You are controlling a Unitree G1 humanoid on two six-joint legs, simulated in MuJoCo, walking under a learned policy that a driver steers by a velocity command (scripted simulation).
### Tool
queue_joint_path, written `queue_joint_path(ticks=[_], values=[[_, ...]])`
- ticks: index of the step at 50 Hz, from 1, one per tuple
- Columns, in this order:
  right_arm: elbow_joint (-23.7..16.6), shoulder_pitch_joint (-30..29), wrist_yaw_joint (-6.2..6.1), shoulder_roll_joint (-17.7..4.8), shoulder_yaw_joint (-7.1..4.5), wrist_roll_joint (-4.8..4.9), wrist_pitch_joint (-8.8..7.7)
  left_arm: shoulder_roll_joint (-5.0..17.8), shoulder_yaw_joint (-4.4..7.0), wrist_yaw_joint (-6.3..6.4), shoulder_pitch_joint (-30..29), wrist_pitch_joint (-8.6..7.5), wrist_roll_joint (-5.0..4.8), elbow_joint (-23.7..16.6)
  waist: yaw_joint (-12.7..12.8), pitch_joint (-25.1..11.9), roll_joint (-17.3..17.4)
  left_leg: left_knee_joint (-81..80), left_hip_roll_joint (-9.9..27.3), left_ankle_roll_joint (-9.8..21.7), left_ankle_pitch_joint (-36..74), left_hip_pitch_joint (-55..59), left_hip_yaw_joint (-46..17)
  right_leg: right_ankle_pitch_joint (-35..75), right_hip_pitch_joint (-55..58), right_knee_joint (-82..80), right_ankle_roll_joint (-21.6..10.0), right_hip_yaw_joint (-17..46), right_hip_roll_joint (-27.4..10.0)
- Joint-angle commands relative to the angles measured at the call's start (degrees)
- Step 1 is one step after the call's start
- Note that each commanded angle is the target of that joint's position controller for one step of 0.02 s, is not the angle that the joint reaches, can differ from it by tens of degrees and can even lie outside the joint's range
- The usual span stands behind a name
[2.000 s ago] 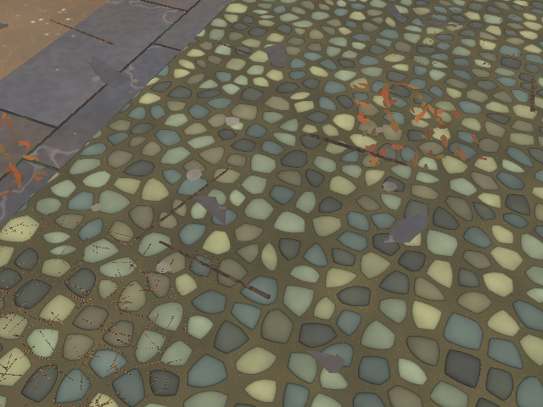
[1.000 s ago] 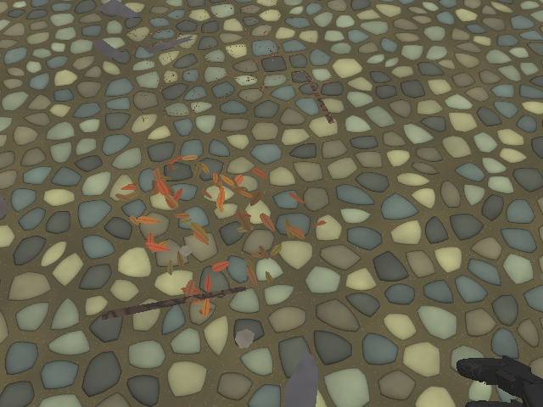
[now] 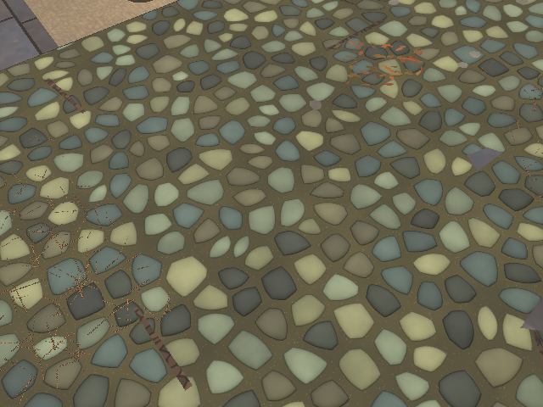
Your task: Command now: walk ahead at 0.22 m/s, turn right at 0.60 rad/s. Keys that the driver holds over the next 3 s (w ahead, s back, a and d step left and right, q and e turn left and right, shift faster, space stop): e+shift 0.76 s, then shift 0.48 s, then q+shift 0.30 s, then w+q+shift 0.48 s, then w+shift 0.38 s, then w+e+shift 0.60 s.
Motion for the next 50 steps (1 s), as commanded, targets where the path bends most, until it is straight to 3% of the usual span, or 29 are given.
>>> queue_joint_path(ticks=[1,5,9,11,13,14,15,16,17,18,19,20,21,24,26,33,36,37,38,39,40,41,43,46,50], values=[[-3.3,-3.6,-0.64,-7.7,-2.58,-0.23,-0.56,2.2,1.17,0.96,8.2,2.54,0.36,-3.4,3.5,-6.0,3.5,-13.0,18.2,9.1,32.4,-0.1,-7.0,5.2,0.6,-6.7,2.0,-2.7,-4.7],[-4.0,-6.0,-2.77,-8.7,-3.42,0.39,1.56,2.4,1.29,-0.49,4.0,1.74,1.15,-6.2,2.0,-11.5,4.5,-10.2,16.7,7.7,29.0,7.2,0.7,21.5,1.5,-21.4,0.5,-6.2,-5.0],[-3.4,-5.8,-2.95,-9.3,-4.00,1.58,4.03,4.9,2.57,-2.43,-0.6,2.34,1.33,-9.2,0.3,-10.7,5.3,-6.2,19.1,5.4,21.1,12.7,2.2,21.4,1.6,-29.4,-2.2,-9.8,-3.3],[-3.2,-6.8,-2.79,-9.6,-4.38,2.64,4.64,5.8,3.42,-3.01,-0.3,2.60,1.22,-10.5,1.1,-9.4,6.1,-2.8,20.9,3.3,20.8,14.5,1.8,17.6,2.3,-33.1,-4.3,-11.1,-2.2],[-2.6,-7.2,-2.67,-8.5,-4.48,3.68,4.93,7.3,4.86,-2.54,6.0,2.12,1.65,-9.5,4.7,-10.4,3.5,9.2,18.4,-1.1,23.6,12.9,4.4,22.3,11.1,-42.2,-8.3,-12.1,1.3],[-2.9,-5.2,-2.40,-8.4,-4.62,2.70,4.92,13.5,7.11,-1.40,10.8,1.51,2.18,-9.0,6.2,-10.1,-7.1,24.7,12.5,-5.6,11.1,3.5,5.6,50.7,20.0,-47.5,-12.7,-0.2,-2.7],[-6.2,-6.4,-2.04,-5.4,-3.70,-0.14,4.59,19.6,8.10,-0.89,10.1,1.32,3.55,-10.3,2.2,-12.5,-19.8,43.5,0.6,-10.4,-30.5,-17.0,2.2,69.5,31.6,-47.4,-23.7,22.6,-13.1],[-6.6,-6.4,-1.45,-6.1,-3.44,0.29,3.93,18.2,7.49,-1.82,9.4,-0.01,4.61,-12.0,3.1,-24.1,-13.2,51.2,-0.9,-9.6,-32.5,-20.4,-13.8,56.3,35.6,-50.9,-28.5,32.9,-17.5],[-6.8,-8.2,-1.21,-7.4,-3.78,1.96,3.43,16.6,7.12,-2.29,5.9,-0.89,3.81,-13.1,2.7,-22.0,-7.8,51.2,0.4,-8.0,-28.1,-23.1,-16.3,46.2,34.4,-52.7,-26.4,29.8,-16.7],[-6.3,-9.4,-1.58,-7.4,-3.98,1.79,3.13,14.1,6.58,-1.94,3.0,-0.95,1.96,-13.5,1.5,-17.4,-3.2,48.0,1.6,-7.3,-23.0,-23.9,-16.9,39.0,30.4,-53.0,-22.7,25.1,-13.3],[-5.8,-9.9,-2.22,-8.0,-4.33,0.89,3.21,11.4,5.75,-1.22,0.1,-0.30,0.68,-14.1,0.2,-14.3,-1.4,43.7,2.6,-7.3,-19.3,-23.0,-17.0,34.8,25.7,-53.5,-19.9,21.7,-11.0],[-5.9,-9.8,-2.40,-8.5,-4.66,0.59,3.48,9.8,5.22,-0.41,-1.9,0.42,0.60,-15.0,-1.1,-13.6,-2.7,40.0,2.7,-7.4,-17.0,-19.3,-17.0,33.1,21.3,-53.9,-18.2,19.1,-8.7],[-5.9,-9.7,-2.21,-8.1,-4.70,0.64,3.72,9.5,5.19,0.19,-2.5,1.03,1.18,-16.0,-1.4,-13.8,-3.9,37.4,1.6,-7.8,-15.2,-17.0,-16.4,33.5,19.6,-53.9,-17.2,17.9,-7.0],[-5.5,-9.7,-1.98,-5.1,-3.97,1.25,3.80,10.9,6.00,1.36,-0.5,1.92,1.75,-16.8,-0.6,-15.2,-4.3,27.3,-1.1,-9.3,-13.0,-14.7,-16.3,35.7,20.5,-52.6,-16.2,17.8,-5.0],[-5.3,-9.8,-1.92,-4.7,-3.83,1.55,3.95,11.3,6.30,1.87,-0.5,2.49,1.62,-17.4,-0.1,-15.5,-5.6,22.8,-1.9,-9.9,-11.4,-13.2,-17.1,31.7,20.0,-52.2,-15.5,19.4,-4.4],[-5.3,-8.5,-1.03,-6.8,-4.82,1.84,3.08,11.2,6.14,1.23,-2.8,3.81,1.77,-19.8,1.4,-13.6,-10.6,10.2,-2.8,-8.6,-10.3,-6.2,-18.3,23.4,17.3,-50.6,-13.4,26.8,-2.2],[-3.7,-2.7,-0.64,-8.6,-6.01,1.68,2.52,10.5,5.59,0.86,-5.8,4.22,0.97,-21.2,-1.3,-13.2,-9.6,-5.1,-0.2,-6.7,-1.7,5.9,-17.1,18.8,11.9,-46.4,-10.4,26.9,1.8],[-3.8,-1.7,-0.89,-11.6,-6.82,1.02,2.95,7.5,4.67,0.70,-2.5,4.47,1.20,-21.1,0.4,-15.2,-1.4,-7.8,10.1,-3.0,-0.5,14.0,-24.7,1.5,5.4,-37.4,-8.0,21.5,6.3],[-4.3,-2.9,-1.18,-14.8,-7.10,-0.71,3.63,6.8,4.43,0.54,-1.9,4.05,0.84,-22.5,2.7,-12.6,16.0,-11.9,20.8,5.6,5.5,14.0,-39.1,-8.5,-5.5,-23.6,-4.8,7.7,14.5],[-6.0,-4.6,-1.37,-12.4,-6.74,-1.66,3.10,12.3,5.77,-0.04,-1.3,2.99,2.15,-22.0,3.0,-10.8,15.4,-12.5,25.9,10.2,6.3,10.2,-44.3,-6.4,-8.4,-11.2,-2.1,7.0,8.6],[-7.4,-7.3,-1.97,-9.4,-5.86,-0.91,3.13,14.3,6.31,-0.36,-0.5,2.93,2.08,-20.1,3.4,-9.8,10.3,-10.7,23.0,9.0,5.7,8.4,-37.5,-2.4,-7.1,-6.3,-1.1,5.7,6.6],[-7.8,-8.4,-2.43,-7.9,-5.36,0.01,3.52,13.3,6.11,-0.27,0.2,3.30,2.10,-18.3,3.3,-8.4,6.3,-9.4,18.4,6.4,3.7,7.3,-31.1,0.9,-6.3,-3.8,-0.3,4.6,6.0],[-7.5,-6.5,-2.99,-8.5,-4.89,0.99,4.14,9.1,4.50,-0.32,-0.3,3.59,2.15,-18.0,1.8,-6.8,3.7,-8.9,15.6,5.9,8.2,7.9,-26.1,3.9,-8.0,-0.4,0.6,2.1,5.9],[-6.2,-1.1,-2.77,-10.2,-5.19,0.54,4.84,6.2,2.89,-0.13,-4.6,3.02,1.69,-19.5,-1.3,-8.5,6.7,-8.0,14.5,7.1,15.7,13.8,-21.8,3.5,-7.9,-9.1,1.6,-0.9,4.8],[-5.7,-0.4,-2.02,-12.4,-5.76,1.20,5.52,4.8,1.67,-0.27,-5.4,2.77,2.00,-19.2,-2.1,-11.4,11.3,-6.7,15.5,7.5,19.0,13.6,-18.9,1.3,2.6,-25.1,1.5,-4.1,3.1]])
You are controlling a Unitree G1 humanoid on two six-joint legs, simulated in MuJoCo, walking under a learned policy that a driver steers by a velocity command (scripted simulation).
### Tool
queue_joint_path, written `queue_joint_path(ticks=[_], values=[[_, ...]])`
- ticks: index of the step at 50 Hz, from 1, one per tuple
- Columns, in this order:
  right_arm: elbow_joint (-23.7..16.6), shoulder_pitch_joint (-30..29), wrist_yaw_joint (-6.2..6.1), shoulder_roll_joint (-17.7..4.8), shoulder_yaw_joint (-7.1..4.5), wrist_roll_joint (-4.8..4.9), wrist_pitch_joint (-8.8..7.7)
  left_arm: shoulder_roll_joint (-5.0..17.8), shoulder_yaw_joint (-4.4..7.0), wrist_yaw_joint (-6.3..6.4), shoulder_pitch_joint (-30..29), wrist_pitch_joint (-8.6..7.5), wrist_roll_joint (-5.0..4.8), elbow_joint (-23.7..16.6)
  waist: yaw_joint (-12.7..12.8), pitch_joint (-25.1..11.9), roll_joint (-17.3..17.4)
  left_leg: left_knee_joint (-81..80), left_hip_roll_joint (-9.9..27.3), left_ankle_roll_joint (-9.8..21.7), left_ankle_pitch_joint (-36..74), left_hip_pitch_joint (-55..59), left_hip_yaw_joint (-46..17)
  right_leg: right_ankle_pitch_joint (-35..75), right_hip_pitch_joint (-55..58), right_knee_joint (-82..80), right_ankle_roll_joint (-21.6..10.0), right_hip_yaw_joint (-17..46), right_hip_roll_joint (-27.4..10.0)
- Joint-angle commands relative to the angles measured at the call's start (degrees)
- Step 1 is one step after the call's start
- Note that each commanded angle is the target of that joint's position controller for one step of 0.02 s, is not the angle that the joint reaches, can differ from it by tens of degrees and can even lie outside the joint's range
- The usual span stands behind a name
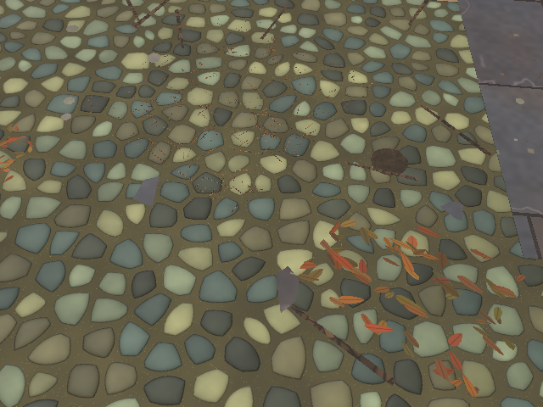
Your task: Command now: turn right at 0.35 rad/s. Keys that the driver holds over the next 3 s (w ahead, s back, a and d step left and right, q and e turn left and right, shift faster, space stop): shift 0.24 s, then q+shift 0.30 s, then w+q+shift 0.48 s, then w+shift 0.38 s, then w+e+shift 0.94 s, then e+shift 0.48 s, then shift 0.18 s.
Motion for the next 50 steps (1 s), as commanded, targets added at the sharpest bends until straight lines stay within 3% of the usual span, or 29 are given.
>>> queue_joint_path(ticks=[1,3,5,6,7,8,9,10,12,14,18,22,25,26,27,28,29,30,31,33,38,39,40,41,43,46,48,49,50], values=[[-3.3,-1.4,0.29,-11.6,-2.81,0.67,-0.22,2.8,0.10,-0.09,-2.2,-1.14,-0.12,-4.5,-0.4,-8.7,13.7,-4.7,12.4,12.9,22.5,9.5,-9.6,-0.3,3.7,-11.6,-0.1,-4.3,0.1],[-2.6,-0.7,0.42,-11.3,-2.50,1.44,-0.07,3.0,0.31,-0.32,-0.1,-1.04,-0.15,-3.1,0.4,-8.8,13.9,-2.8,12.6,12.1,21.7,9.0,-9.5,4.8,9.0,-22.1,-1.4,-5.5,0.7],[-1.4,1.1,0.43,-9.5,-1.65,2.50,-0.30,2.8,0.37,-0.54,2.7,-1.10,0.11,-1.1,1.9,-8.4,12.0,0.2,10.8,8.2,18.0,4.5,-7.7,16.5,19.1,-37.8,-4.5,-6.0,1.3],[-0.9,3.4,0.83,-7.1,-0.77,1.34,-0.94,4.7,0.59,-0.29,3.2,-0.97,0.44,-1.6,1.1,-10.6,6.8,4.2,8.5,3.6,8.9,-1.1,-5.5,23.5,27.2,-37.8,-6.5,1.4,-4.6],[-2.4,4.2,1.85,-3.3,0.76,-2.00,-2.02,9.2,1.20,0.49,2.9,-0.45,1.21,-2.6,-1.1,-12.1,-9.7,14.5,2.7,-1.6,-14.2,-11.7,0.6,45.2,33.7,-33.4,-11.9,14.4,-17.4],[-3.8,-1.0,1.34,-5.0,0.31,-0.93,-2.25,6.3,0.42,-0.13,2.6,-1.18,3.01,-1.7,2.5,-11.7,-12.6,17.8,2.3,-3.4,-22.7,-12.1,-1.2,39.8,23.9,-35.6,-19.5,16.7,-21.1],[-3.6,-2.6,0.95,-7.8,-0.49,0.12,-1.94,4.3,-0.09,-0.61,0.7,-2.16,3.28,-1.7,2.8,-8.6,-8.9,21.8,3.0,-4.2,-21.4,-11.2,-2.1,34.5,21.2,-37.1,-19.4,14.8,-17.9],[-2.7,-2.1,0.77,-7.8,-0.76,0.36,-1.45,3.0,-0.47,-0.65,-1.0,-2.86,2.91,-0.8,2.1,-7.4,-8.5,23.2,2.9,-4.7,-19.2,-11.5,-2.3,32.7,20.2,-37.1,-17.5,12.1,-15.3],[-1.2,0.5,0.23,-7.5,-1.01,-0.18,-0.28,3.6,-0.49,-0.63,-3.4,-3.61,1.88,-0.1,1.0,-5.9,-8.1,25.0,3.0,-5.8,-15.6,-9.4,-2.7,37.5,17.6,-36.1,-16.1,9.1,-13.2],[0.4,3.4,0.73,-5.0,-0.07,0.51,-0.06,0.7,-1.29,-0.53,-3.8,-3.76,2.27,1.5,0.2,-7.0,-7.3,21.6,2.8,-5.9,-13.1,-4.5,-1.7,39.4,16.6,-35.1,-15.2,4.1,-11.6],[-3.0,-0.8,1.19,-7.9,-0.71,2.10,0.34,6.2,1.02,0.77,-1.0,-2.25,1.66,2.7,3.5,-5.2,-7.9,23.8,1.3,-4.6,-16.1,-10.0,0.7,39.3,20.4,-33.6,-18.3,6.2,-16.2],[-4.6,-0.4,2.03,-6.7,-0.67,2.18,1.11,6.0,1.61,1.64,-2.8,-1.53,1.12,2.6,3.2,-5.3,-6.9,22.6,2.1,-2.9,-16.4,-10.1,1.6,38.3,21.3,-33.0,-18.2,5.3,-19.1],[-4.5,3.7,2.86,-6.6,-1.18,2.19,1.35,6.2,2.11,1.99,-5.8,-1.42,0.07,2.5,0.4,-6.7,-6.5,11.7,0.5,-0.3,-8.4,-3.2,4.3,35.3,19.2,-28.5,-14.3,0.3,-17.9],[-3.8,6.1,2.79,-7.1,-1.64,1.89,1.25,5.3,2.09,2.03,-5.3,-1.36,-0.35,3.0,-0.4,-6.8,-4.3,5.0,-1.0,1.5,-2.1,1.1,3.7,29.3,16.6,-23.4,-11.2,-3.0,-15.4],[-4.3,7.5,2.03,-11.8,-3.12,1.41,0.88,3.3,1.89,1.84,-2.7,-1.42,0.51,3.2,0.6,-6.2,7.3,-2.0,5.2,5.4,14.0,7.9,-9.3,14.7,7.0,-10.1,-5.5,-9.4,-9.6],[-4.7,11.8,1.85,-18.9,-4.76,1.27,-0.19,0.5,0.87,1.61,-8.6,-2.06,2.74,-1.5,-0.5,-6.0,21.0,-6.2,17.4,17.2,13.8,16.1,-35.3,-12.9,-13.5,4.0,-0.9,-9.0,2.1],[-5.1,14.9,2.50,-16.5,-4.11,0.07,-1.86,2.1,1.09,0.89,-10.5,-3.61,1.45,-2.2,-3.6,-9.6,14.5,-11.7,20.3,21.6,-12.0,18.9,-42.8,-13.8,-18.9,10.7,-2.4,0.7,1.2],[-4.9,13.4,2.49,-13.4,-3.28,0.58,-2.96,4.2,1.76,-0.18,-11.7,-4.87,-0.56,-2.0,-2.7,-5.1,10.4,-14.5,18.3,18.8,-32.5,18.2,-41.4,-7.0,-22.8,10.4,-4.6,2.6,-1.4],[-5.4,10.9,2.09,-12.9,-3.01,1.39,-3.35,5.6,2.40,-0.70,-11.6,-5.89,-0.99,-0.9,-1.1,-1.7,7.3,-15.1,16.6,15.9,-36.3,16.0,-39.1,-1.4,-23.7,8.0,-5.5,2.0,-2.2],[-6.4,9.3,0.74,-12.0,-2.22,1.90,-3.27,5.4,2.66,-1.08,-11.7,-7.57,0.36,0.0,-0.1,-0.7,6.8,-15.8,12.7,13.2,-29.9,13.5,-33.3,8.2,-20.1,1.4,-4.7,2.2,-2.8],[-6.3,13.9,-0.48,-11.3,-1.83,1.74,-3.83,3.1,2.13,-1.57,-11.7,-9.74,0.44,1.5,-0.3,-1.3,8.3,-15.3,7.8,12.1,-16.2,11.4,-26.5,20.2,-13.8,-10.9,-1.2,0.4,0.5],[-4.1,15.3,1.53,-14.7,-3.20,-0.66,-2.49,1.5,0.49,-3.09,-8.3,-5.73,5.97,4.0,-1.2,-1.3,10.4,-15.0,4.2,10.8,-16.2,9.0,-24.5,19.0,-12.4,-8.0,-0.1,-3.5,0.5],[-4.3,15.9,2.44,-13.3,-2.98,-0.49,-1.95,1.6,0.59,-3.51,-8.7,-4.15,5.72,3.5,-1.5,-0.3,10.7,-14.7,3.5,11.0,-16.1,6.9,-24.6,18.0,-11.8,-8.0,0.7,-3.9,0.4],[-4.3,16.4,2.98,-12.2,-2.66,-0.09,-1.77,2.0,0.39,-3.56,-10.5,-3.54,4.72,2.6,-2.2,0.6,10.8,-14.7,3.3,11.3,-16.1,5.4,-25.7,17.5,-11.4,-8.9,1.5,-4.1,0.1],[-4.3,17.3,3.15,-11.7,-2.57,-0.03,-1.79,3.0,0.10,-3.48,-14.2,-3.64,3.51,1.2,-3.6,1.6,11.4,-14.4,3.4,12.1,-16.4,5.6,-28.1,16.6,-11.3,-13.0,2.5,-3.4,0.0],[-4.3,17.0,2.59,-13.5,-3.18,-0.19,-2.13,4.0,-0.28,-3.43,-18.7,-4.94,2.93,-0.6,-5.0,2.3,11.3,-12.9,4.2,12.9,-15.8,8.1,-31.8,13.9,-9.6,-20.5,1.7,-2.7,0.5],[-4.9,13.4,2.30,-13.8,-3.33,-0.08,-2.65,4.7,-0.32,-3.08,-15.9,-5.72,2.15,-0.6,-2.5,1.8,11.9,-11.8,4.8,12.1,-13.2,5.5,-34.0,12.6,-0.8,-25.1,0.1,-1.8,0.5],[-5.4,10.6,2.27,-13.9,-3.35,-0.16,-2.93,5.4,-0.16,-2.57,-11.9,-6.14,1.67,0.1,0.2,0.8,12.2,-10.3,4.9,11.2,-8.2,2.0,-34.2,11.8,7.3,-27.2,-1.0,-2.0,0.8],[-5.7,8.1,2.35,-13.7,-3.19,-0.17,-3.44,7.0,0.49,-1.75,-3.9,-6.74,1.64,2.0,4.9,-2.4,10.6,-4.1,3.3,9.7,0.9,-2.8,-32.6,12.0,20.3,-29.3,-2.3,-2.4,1.1]])
Over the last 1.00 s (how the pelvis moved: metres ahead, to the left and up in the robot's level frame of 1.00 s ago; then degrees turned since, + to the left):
0.19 -0.03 0.01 -48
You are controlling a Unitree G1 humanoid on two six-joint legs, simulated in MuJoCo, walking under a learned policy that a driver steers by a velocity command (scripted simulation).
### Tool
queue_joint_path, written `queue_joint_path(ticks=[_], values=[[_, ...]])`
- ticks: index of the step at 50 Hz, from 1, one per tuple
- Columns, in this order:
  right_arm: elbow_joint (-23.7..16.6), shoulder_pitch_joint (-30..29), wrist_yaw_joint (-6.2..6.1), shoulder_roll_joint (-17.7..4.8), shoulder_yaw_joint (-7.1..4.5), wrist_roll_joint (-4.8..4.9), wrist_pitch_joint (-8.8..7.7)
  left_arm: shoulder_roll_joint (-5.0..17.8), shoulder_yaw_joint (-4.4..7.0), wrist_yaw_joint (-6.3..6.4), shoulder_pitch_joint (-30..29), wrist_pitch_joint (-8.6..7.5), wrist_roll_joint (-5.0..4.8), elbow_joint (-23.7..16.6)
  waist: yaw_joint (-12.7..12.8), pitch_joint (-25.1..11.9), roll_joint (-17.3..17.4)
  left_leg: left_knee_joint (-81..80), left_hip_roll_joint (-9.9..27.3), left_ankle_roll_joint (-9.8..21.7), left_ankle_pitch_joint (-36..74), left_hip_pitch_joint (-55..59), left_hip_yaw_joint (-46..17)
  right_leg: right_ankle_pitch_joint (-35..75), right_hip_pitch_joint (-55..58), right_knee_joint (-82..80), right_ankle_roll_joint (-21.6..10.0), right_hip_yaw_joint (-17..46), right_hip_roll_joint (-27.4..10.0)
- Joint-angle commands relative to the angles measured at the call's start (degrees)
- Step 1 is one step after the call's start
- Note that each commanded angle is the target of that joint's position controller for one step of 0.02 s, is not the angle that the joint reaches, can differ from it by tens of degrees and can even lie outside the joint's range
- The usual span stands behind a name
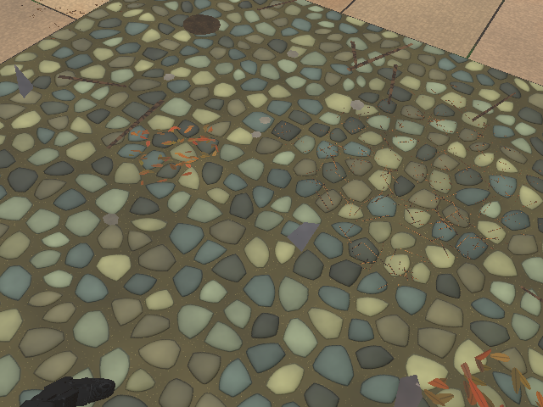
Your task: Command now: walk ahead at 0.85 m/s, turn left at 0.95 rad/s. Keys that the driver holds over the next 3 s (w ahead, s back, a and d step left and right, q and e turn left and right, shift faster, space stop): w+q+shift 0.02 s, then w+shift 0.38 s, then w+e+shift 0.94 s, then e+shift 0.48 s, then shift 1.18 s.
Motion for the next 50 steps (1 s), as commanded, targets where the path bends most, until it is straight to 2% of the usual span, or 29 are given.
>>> queue_joint_path(ticks=[1,2,3,5,7,9,13,18,20,22,23,24,25,26,27,30,32,34,37,40,42,43,44,45,46,47,48,49,50], values=[[-5.1,-11.2,0.07,-8.8,-2.07,0.39,-2.50,12.0,3.67,2.39,14.6,-2.86,0.20,-1.2,15.5,-4.0,4.6,14.3,4.8,3.6,18.8,-24.2,-5.2,-4.5,37.4,-3.9,-3.8,2.9,-3.9],[-7.4,-10.2,0.00,-2.5,-0.34,2.01,-3.29,18.9,5.24,3.35,25.9,-2.85,2.23,-0.1,18.3,-15.1,-13.9,35.7,-3.6,1.0,4.1,-35.9,6.2,-35.2,52.5,-12.0,-7.4,26.2,-19.7],[-8.2,-8.5,-0.40,-1.7,0.75,1.93,-3.04,18.8,5.08,3.07,20.7,-2.61,2.16,-0.1,13.0,-12.8,-19.8,46.8,-2.9,1.1,-5.0,-44.2,10.2,-44.1,47.2,-20.7,-9.8,48.5,-25.7],[-5.1,-11.6,0.30,-4.6,0.70,-0.72,-2.19,8.2,2.67,2.54,14.5,-2.38,1.94,-0.8,10.7,-2.0,-2.3,50.5,3.8,1.5,5.6,-44.1,12.7,-32.4,34.5,-17.3,-10.7,33.2,-21.5],[-5.2,-14.8,2.04,-3.7,0.99,-2.18,-1.83,5.1,1.37,2.37,16.5,-3.10,1.85,1.9,9.8,3.5,-3.5,46.6,6.2,1.0,8.3,-43.4,12.7,-21.6,28.3,-19.8,-10.7,20.9,-15.8],[-5.9,-17.2,2.84,-2.8,1.64,-1.97,-1.29,4.0,0.90,1.89,19.5,-4.28,1.05,4.5,9.4,6.0,-6.0,44.5,5.8,0.4,9.3,-45.1,11.9,-13.6,27.6,-21.3,-10.9,16.3,-14.1],[-9.7,-26.7,3.48,-2.7,2.59,-2.31,-1.32,4.6,0.59,1.40,22.4,-5.56,0.13,7.1,8.9,9.1,-4.4,37.6,4.3,-0.8,13.5,-50.3,14.1,6.3,27.8,-24.1,-12.1,6.4,-13.7],[-12.2,-34.7,4.79,-0.5,4.96,-1.79,-2.03,7.6,0.37,1.20,24.8,-5.86,-0.39,10.8,8.4,10.6,-3.5,17.6,3.2,2.6,20.4,-28.4,27.6,38.7,21.3,-29.8,-11.5,-5.3,-12.8],[-9.8,-28.4,3.39,-3.1,3.99,-2.39,-1.86,11.3,0.98,1.87,26.0,-5.40,-0.42,12.2,4.1,4.4,-6.7,16.6,-0.8,4.3,15.8,-18.9,29.4,67.5,27.6,-17.8,-10.9,-7.6,-14.3],[-3.0,-5.4,0.85,-7.8,1.51,-2.69,-1.57,13.1,1.05,2.66,22.8,-4.17,-0.88,12.3,-8.5,-7.1,-6.6,11.4,1.3,6.5,14.0,8.2,22.9,65.9,19.2,11.4,-9.6,-6.9,-13.7],[-0.6,1.3,-0.43,-12.9,-0.15,-3.58,-1.68,6.9,-0.15,2.35,24.1,-4.04,-0.22,10.8,-7.4,-13.9,2.4,10.8,14.3,6.3,-3.9,21.8,8.5,24.1,6.9,34.1,-9.8,-6.1,-7.6],[-2.1,-1.6,-0.61,-15.4,-0.66,-4.00,-2.08,1.0,-1.42,1.84,30.1,-4.22,-2.47,8.1,0.2,-22.2,15.5,1.0,29.3,8.2,-17.1,28.7,-21.2,-13.1,-7.7,51.9,-9.6,0.2,-0.4],[-2.1,-4.6,-0.69,-11.8,-0.51,-2.78,-1.89,7.9,0.21,2.10,22.6,-3.93,-2.28,7.6,-1.9,-15.7,5.9,-4.7,27.1,6.7,-16.2,21.3,-20.8,-7.2,-12.5,53.3,-10.6,3.3,-2.3],[-0.8,-8.1,-0.78,-8.6,0.26,-2.51,-2.43,6.6,0.13,1.78,20.0,-3.80,-2.39,6.9,1.1,-5.3,3.9,-5.9,25.1,6.5,-8.3,11.7,-10.9,-2.1,-13.4,50.0,-10.3,2.3,-4.6],[0.0,-9.8,-0.55,-6.0,0.65,-2.60,-3.14,4.7,-0.37,1.40,19.8,-3.33,-1.93,7.8,3.3,0.5,1.4,-7.8,23.1,5.9,0.7,3.6,-4.1,-0.9,-11.5,46.7,-10.0,1.9,-6.7],[2.3,-10.4,-0.44,-1.7,1.75,-1.38,-5.04,1.2,-0.70,-0.13,22.3,-0.30,-0.47,10.3,7.9,4.6,4.4,-12.7,18.6,2.6,9.1,-6.4,9.6,0.0,-6.8,43.0,-8.9,1.9,-9.4],[4.0,-9.7,-0.18,-1.1,1.83,-0.07,-6.05,0.4,-0.55,-0.73,16.9,0.90,-0.33,8.7,8.4,8.3,4.4,-15.5,17.1,0.4,16.6,-6.8,17.1,2.5,-12.0,41.6,-8.4,0.6,-9.9],[5.1,-9.0,0.09,0.0,2.17,-0.17,-6.62,-0.5,-0.92,-1.26,10.2,0.88,-0.86,5.9,8.0,10.7,5.0,-16.8,13.2,-2.5,30.2,-8.2,26.4,8.7,-13.4,36.0,-8.5,-2.9,-8.5],[6.5,-7.7,-0.37,-0.4,2.49,-0.31,-7.00,-1.0,-1.79,-2.22,3.2,0.21,-1.32,3.1,7.7,11.2,4.3,-16.7,11.0,-3.9,48.4,-6.0,34.3,16.5,-11.7,24.4,-9.9,-9.5,-5.5],[7.2,-5.9,-2.22,-4.3,2.08,-0.05,-6.97,0.1,-2.21,-3.05,1.2,-0.07,-0.96,2.0,8.9,8.8,4.3,-12.7,12.9,-5.6,74.4,-0.2,37.0,20.3,-2.6,12.0,-12.2,-15.7,0.0],[6.2,-7.6,-3.91,-8.2,1.08,-0.38,-5.85,3.7,-1.22,-2.66,9.5,0.54,-0.89,4.3,14.2,2.7,7.6,-1.2,15.4,-6.2,91.3,4.1,36.4,16.0,7.7,11.1,-13.6,-16.5,3.7],[5.2,-10.4,-4.37,-9.8,0.55,-0.81,-4.86,6.5,-0.04,-2.20,19.0,0.85,-0.69,6.9,19.3,-1.8,8.2,10.8,16.5,-6.1,94.9,2.7,35.5,12.6,17.4,11.5,-15.0,-15.2,5.2],[3.7,-15.0,-4.42,-10.7,0.17,-1.50,-3.83,9.5,1.64,-1.30,32.5,1.04,-0.54,10.8,25.7,-6.2,7.6,28.5,17.2,-5.4,91.0,-3.4,33.7,8.6,30.1,10.1,-17.9,-10.4,4.3],[3.9,-17.4,-3.28,-9.4,-0.01,-1.51,-3.04,11.6,3.30,0.04,37.8,0.98,-1.63,12.8,27.2,-5.8,0.4,54.5,9.7,-4.8,49.2,-12.8,34.0,7.2,37.8,3.8,-21.4,-4.5,1.4],[1.1,-18.5,-1.92,0.2,2.77,-3.04,-4.12,14.0,3.95,0.97,31.9,1.47,-2.26,12.8,19.2,0.8,-12.4,74.8,0.4,-4.5,-4.0,-33.4,30.3,18.0,39.7,9.8,-22.7,5.6,-2.2],[-5.1,-11.8,-1.57,0.5,3.59,-1.21,-5.35,18.0,4.61,1.17,26.9,1.63,-0.74,9.8,12.0,-10.1,-13.5,80.6,0.7,-5.7,-6.4,-48.0,18.2,4.8,50.8,-2.4,-34.2,32.8,-12.0],[-5.5,-13.9,-1.40,-2.3,4.12,-2.14,-6.91,14.3,4.47,1.56,23.9,1.64,-0.37,7.6,12.3,-7.2,-3.4,73.6,3.6,-4.2,-1.7,-51.2,14.3,-14.3,46.5,-16.2,-32.8,44.5,-15.6],[-4.7,-16.0,-1.17,-4.6,3.72,-2.10,-7.28,10.2,3.62,1.87,21.5,1.36,-0.11,7.8,9.6,1.8,5.0,66.4,6.4,-4.3,2.9,-49.6,14.3,-17.9,35.4,-20.2,-29.5,41.7,-14.5],[-4.6,-17.7,-1.31,-4.3,3.76,-3.10,-6.68,9.1,3.20,1.90,19.2,0.75,-0.39,8.1,6.9,5.7,8.1,61.8,8.2,-5.0,3.3,-45.8,14.9,-12.9,26.7,-20.5,-27.1,36.4,-11.7]])
Over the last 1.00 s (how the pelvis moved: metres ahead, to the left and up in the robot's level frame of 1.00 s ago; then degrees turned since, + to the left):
0.15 0.04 -0.01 31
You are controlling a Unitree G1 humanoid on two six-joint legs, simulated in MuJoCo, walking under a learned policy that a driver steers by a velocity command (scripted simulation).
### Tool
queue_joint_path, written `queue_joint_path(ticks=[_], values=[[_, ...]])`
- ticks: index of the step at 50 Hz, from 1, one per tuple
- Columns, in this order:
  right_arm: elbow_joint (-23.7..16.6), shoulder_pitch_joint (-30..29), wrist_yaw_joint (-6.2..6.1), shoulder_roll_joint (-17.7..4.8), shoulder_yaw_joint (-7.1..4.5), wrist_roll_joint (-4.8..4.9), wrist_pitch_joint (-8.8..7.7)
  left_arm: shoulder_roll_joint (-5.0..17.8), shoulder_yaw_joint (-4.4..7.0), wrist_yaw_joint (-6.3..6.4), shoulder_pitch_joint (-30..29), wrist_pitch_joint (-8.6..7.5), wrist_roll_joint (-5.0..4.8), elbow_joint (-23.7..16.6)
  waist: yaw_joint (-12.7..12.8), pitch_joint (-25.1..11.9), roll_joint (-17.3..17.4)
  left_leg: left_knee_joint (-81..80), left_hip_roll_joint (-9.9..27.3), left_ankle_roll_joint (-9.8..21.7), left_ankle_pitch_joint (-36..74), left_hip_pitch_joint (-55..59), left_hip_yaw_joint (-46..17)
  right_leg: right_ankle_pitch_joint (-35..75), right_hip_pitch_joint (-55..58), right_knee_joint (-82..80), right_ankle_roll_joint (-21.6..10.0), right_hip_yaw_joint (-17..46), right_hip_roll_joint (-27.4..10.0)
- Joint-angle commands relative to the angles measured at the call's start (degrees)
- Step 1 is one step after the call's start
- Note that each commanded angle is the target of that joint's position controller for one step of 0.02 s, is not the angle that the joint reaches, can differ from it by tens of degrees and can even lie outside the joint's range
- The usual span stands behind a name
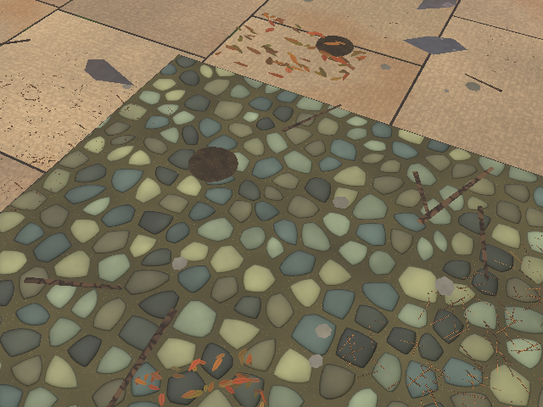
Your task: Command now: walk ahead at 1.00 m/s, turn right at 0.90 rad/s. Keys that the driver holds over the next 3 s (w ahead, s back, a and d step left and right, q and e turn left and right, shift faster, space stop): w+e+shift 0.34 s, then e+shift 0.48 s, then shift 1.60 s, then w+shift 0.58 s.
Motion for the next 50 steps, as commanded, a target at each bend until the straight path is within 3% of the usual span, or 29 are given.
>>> queue_joint_path(ticks=[1,3,6,9,11,13,14,15,16,17,18,19,20,23,24,25,28,32,34,35,36,37,38,39,40,42,45,47,50], values=[[-8.3,-1.7,0.17,-9.7,-1.20,-1.79,-0.88,8.3,2.19,1.32,4.0,-1.88,0.02,-2.8,-3.7,1.5,7.7,-5.0,4.6,-1.4,0.4,-26.6,-4.7,-3.2,14.7,-28.4,-9.4,41.2,-19.8],[-9.2,-3.7,0.48,-8.5,-0.65,-2.05,1.54,7.1,1.58,1.21,3.2,-3.68,-0.59,-2.7,-5.2,3.7,7.9,-15.6,7.1,-3.7,0.3,-19.8,-2.6,1.9,2.8,-30.1,-7.9,33.3,-14.9],[-13.6,-13.9,1.57,-6.1,0.53,-0.59,1.74,7.9,2.27,1.00,4.1,-4.78,-0.70,-2.8,-1.7,4.3,4.2,-34.2,6.7,-4.4,15.3,-13.5,1.0,14.8,-1.7,-30.4,-5.0,26.1,-9.7],[-15.2,-17.8,1.60,-5.2,0.85,1.08,1.49,9.0,3.10,0.20,7.8,-4.60,-1.51,-2.0,2.8,0.2,0.2,-46.5,2.8,-2.7,26.7,-8.8,2.8,27.4,6.1,-27.9,-1.4,25.9,-9.6],[-15.9,-18.2,1.26,-6.7,0.39,1.27,1.21,9.6,3.51,0.42,8.0,-4.35,-1.30,-2.1,3.1,-1.2,-1.6,-52.4,1.3,-1.7,26.2,-6.3,1.7,32.7,11.8,-24.4,0.3,27.1,-10.9],[-13.9,-10.8,0.31,-10.8,-1.37,1.31,0.85,11.5,3.98,0.77,6.4,-4.37,-0.82,-2.7,-0.7,-7.0,-1.9,-55.0,-1.6,-0.7,20.0,4.2,0.6,45.0,16.1,-13.9,3.1,28.1,-11.0],[-11.6,-1.3,-0.44,-13.5,-2.75,1.68,0.54,13.6,4.37,0.59,3.6,-4.51,-0.43,-3.3,-6.8,-12.2,-1.9,-54.9,-1.3,-0.1,15.7,14.3,0.2,46.5,14.7,-2.6,4.4,27.7,-10.4],[-8.4,12.1,-1.54,-16.7,-4.40,1.24,0.32,12.2,3.99,0.41,-0.1,-5.16,-0.02,-4.4,-13.9,-17.8,-1.1,-52.2,2.9,0.8,9.2,28.5,-2.2,40.4,7.2,12.2,5.3,25.7,-8.4],[-6.0,22.9,-2.51,-19.6,-5.46,-0.53,0.13,1.6,1.27,0.76,-1.3,-5.72,0.61,-6.6,-15.0,-23.2,11.9,-53.5,18.1,1.0,-8.6,40.4,-17.0,-7.1,-4.4,32.1,4.8,20.6,-4.6],[-7.6,14.0,-1.79,-23.6,-6.45,-1.73,0.50,-0.5,-0.29,0.67,7.7,-5.33,-2.99,-10.5,-5.2,-28.8,29.3,-69.1,29.8,7.1,-21.0,43.6,-53.2,-14.4,-18.6,43.5,6.2,14.7,-2.4],[-9.7,6.1,-1.31,-16.2,-5.81,-1.30,0.90,5.0,0.12,1.44,3.2,-3.80,-0.80,-7.7,-5.7,-17.9,14.1,-70.8,26.1,8.4,-22.9,34.1,-47.1,-7.1,-22.6,44.9,6.4,12.6,-8.2],[-9.6,3.0,-1.00,-11.1,-4.46,-0.88,1.02,6.2,0.70,1.03,-1.1,-2.94,0.11,-7.7,-5.6,-10.7,6.3,-68.2,23.0,8.2,-7.2,26.6,-32.7,-2.6,-21.7,41.5,7.5,10.7,-10.7],[-8.1,3.2,-0.71,-9.0,-3.92,-1.27,0.98,5.8,0.89,0.58,-3.0,-2.24,0.43,-7.6,-5.0,-6.7,1.4,-66.5,20.8,8.0,13.7,21.2,-23.0,-2.6,-20.1,39.9,8.7,9.9,-12.0],[-2.8,8.6,0.08,-6.8,-3.13,1.32,-0.30,2.0,0.33,-0.80,-5.6,0.37,1.15,-10.6,-2.8,-4.1,7.4,-64.4,17.5,5.5,46.8,16.7,-5.9,-6.4,-19.8,34.6,10.1,8.3,-14.2],[-5.5,-1.0,-0.74,-7.6,-4.45,4.28,-0.85,2.0,0.76,-0.08,-5.0,0.02,-5.86,-12.8,-0.7,-1.8,12.1,-66.4,14.6,5.0,43.5,14.9,-2.1,-4.4,-20.6,30.8,11.2,9.8,-17.0],[-6.4,-4.9,-1.39,-8.3,-4.56,4.65,-0.99,2.0,0.14,-0.18,-7.4,-0.09,-6.14,-13.7,-0.2,-1.0,11.4,-68.9,14.2,5.3,41.8,11.1,1.0,-1.6,-19.2,25.2,11.9,7.9,-17.0],[-6.9,-8.0,-2.71,-13.2,-6.17,3.83,-0.42,1.2,-0.29,-1.60,-9.6,-0.71,-2.57,-15.4,0.2,-1.8,7.2,-70.2,11.6,4.8,43.1,4.4,10.4,14.0,-5.5,4.6,13.5,2.5,-14.8],[-7.1,-6.9,-2.63,-17.3,-7.71,5.94,0.12,6.9,2.56,-2.69,-2.9,0.13,-2.23,-13.7,3.9,-7.6,7.1,-56.5,11.7,2.8,60.7,9.3,13.2,15.8,8.6,-1.4,8.7,-1.4,-8.6],[-8.3,-7.6,-2.08,-15.7,-7.46,6.04,1.05,11.8,5.57,-1.77,8.0,0.53,-2.46,-11.3,9.4,-11.9,2.9,-35.2,10.0,1.0,48.8,2.7,12.4,19.3,24.7,-6.8,4.1,1.2,-7.0],[-7.9,-2.9,-1.14,-8.8,-5.57,3.38,1.36,13.0,5.69,-0.35,5.4,0.60,-3.52,-11.7,4.9,-8.6,-10.7,-18.9,2.6,-1.8,-4.3,-8.2,12.1,35.3,30.2,-10.1,0.8,9.6,-11.0],[-9.8,5.4,-0.36,-8.1,-4.57,1.86,1.03,17.4,5.45,-0.34,-1.6,-0.10,-0.37,-17.3,-2.1,-17.5,-18.8,2.6,-5.5,-4.6,-21.1,-22.4,4.3,53.3,41.0,-7.8,-13.6,38.4,-25.4],[-11.0,3.6,0.29,-14.6,-5.13,2.75,0.23,15.6,5.32,-1.10,-2.9,-0.57,0.61,-20.1,1.4,-29.3,-10.8,5.2,-4.4,-3.4,-14.4,-25.3,-7.4,29.7,43.4,-17.8,-17.0,51.0,-30.6],[-12.3,-2.4,0.19,-16.5,-5.48,3.63,-0.03,14.2,5.00,-1.33,-6.1,-0.97,-0.74,-21.0,1.0,-22.5,-3.8,0.3,-2.7,-2.2,-9.8,-25.8,-8.5,17.7,36.5,-21.1,-13.5,48.9,-28.0],[-12.2,-4.8,-0.56,-15.6,-5.61,3.01,0.31,11.4,4.35,-1.04,-8.8,-1.18,-2.29,-21.0,-1.1,-15.6,2.7,-4.6,-1.0,-2.5,-7.1,-25.5,-8.2,15.0,28.6,-21.1,-9.8,44.6,-24.7],[-11.8,-5.1,-1.15,-14.9,-5.48,2.26,0.84,9.8,3.76,-0.60,-9.8,-1.23,-2.80,-21.1,-2.5,-12.8,4.2,-8.5,-0.1,-2.8,-6.3,-22.8,-8.5,20.0,22.1,-20.6,-8.2,40.8,-22.7],[-11.1,-4.6,-1.11,-14.3,-5.69,2.00,1.98,9.1,3.73,0.54,-11.9,-0.46,-2.02,-21.0,-4.5,-10.3,2.4,-16.4,0.6,-3.7,-6.0,-15.8,-7.3,31.0,12.4,-19.5,-5.9,32.9,-19.2],[-10.4,-4.9,-0.99,-9.6,-4.44,1.90,2.44,8.5,3.63,2.53,-9.8,0.71,-1.59,-19.3,-3.5,-13.2,1.9,-26.2,-0.3,-5.6,-0.6,-11.4,-3.8,44.2,8.1,-15.6,-3.5,26.7,-16.5],[-10.3,-5.3,-0.82,-8.1,-3.92,2.36,3.21,8.0,3.38,3.39,-9.9,1.89,-1.48,-18.9,-3.0,-15.5,-0.3,-30.6,-0.5,-6.2,5.0,-8.3,-3.1,40.1,6.7,-14.6,-1.6,25.2,-15.2],[-11.2,-7.8,-0.65,-7.9,-3.97,2.54,4.10,6.3,2.62,3.31,-10.0,2.72,-1.15,-18.6,-1.7,-13.8,-4.2,-35.9,-0.3,-5.7,7.7,-5.6,-2.7,26.1,4.0,-14.9,0.3,26.1,-14.7]])
Over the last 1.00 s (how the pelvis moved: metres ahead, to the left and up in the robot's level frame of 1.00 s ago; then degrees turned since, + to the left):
0.86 0.08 -0.03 -12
